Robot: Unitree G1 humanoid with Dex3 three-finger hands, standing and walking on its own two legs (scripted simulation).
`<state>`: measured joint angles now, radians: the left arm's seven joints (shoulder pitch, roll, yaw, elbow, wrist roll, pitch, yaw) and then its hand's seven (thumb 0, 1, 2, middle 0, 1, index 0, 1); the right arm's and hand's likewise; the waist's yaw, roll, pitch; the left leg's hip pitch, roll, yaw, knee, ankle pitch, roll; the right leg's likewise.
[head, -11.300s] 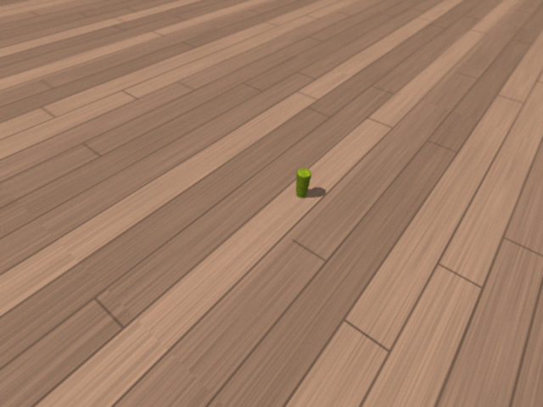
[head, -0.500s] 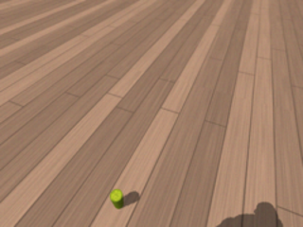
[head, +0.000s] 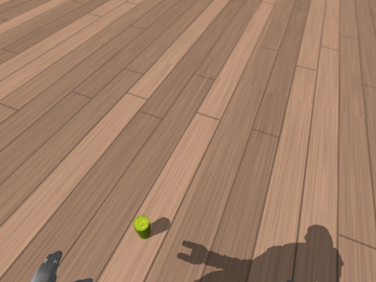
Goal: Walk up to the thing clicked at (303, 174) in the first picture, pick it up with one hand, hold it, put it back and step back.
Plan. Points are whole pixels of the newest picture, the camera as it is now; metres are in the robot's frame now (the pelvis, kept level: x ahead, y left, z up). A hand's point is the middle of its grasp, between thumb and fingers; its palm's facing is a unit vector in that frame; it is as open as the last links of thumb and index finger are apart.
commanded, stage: go down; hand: left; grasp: from the side
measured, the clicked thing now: (143, 228) +0.47 +0.20 -0.68
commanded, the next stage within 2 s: none
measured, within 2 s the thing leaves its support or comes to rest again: neither
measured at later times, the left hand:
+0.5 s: hand out of the picture +0.16 +0.27 -0.16, palm faces +0.04 -0.94 -0.33, open 16.9 cm
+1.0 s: hand out of the picture +0.15 +0.27 -0.17, palm faces +0.07 -0.94 -0.33, open 16.8 cm
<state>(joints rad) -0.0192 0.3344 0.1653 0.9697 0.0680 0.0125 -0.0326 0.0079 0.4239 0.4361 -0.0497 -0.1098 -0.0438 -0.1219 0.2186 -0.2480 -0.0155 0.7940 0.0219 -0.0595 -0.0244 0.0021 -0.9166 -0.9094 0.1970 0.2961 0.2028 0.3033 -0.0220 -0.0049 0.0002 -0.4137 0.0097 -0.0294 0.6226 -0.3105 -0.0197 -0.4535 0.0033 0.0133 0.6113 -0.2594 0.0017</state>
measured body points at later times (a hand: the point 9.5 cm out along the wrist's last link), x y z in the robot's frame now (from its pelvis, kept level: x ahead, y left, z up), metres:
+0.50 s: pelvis +0.02 +0.02 -0.04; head +0.08 +0.03 +0.40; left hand +0.16 +0.32 -0.13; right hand +0.19 -0.24 -0.12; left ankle +0.00 +0.13 -0.73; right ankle +0.03 -0.12 -0.73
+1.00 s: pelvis +0.01 +0.02 -0.07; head +0.08 +0.03 +0.37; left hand +0.14 +0.32 -0.15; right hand +0.17 -0.23 -0.15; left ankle +0.00 +0.13 -0.73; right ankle +0.03 -0.12 -0.73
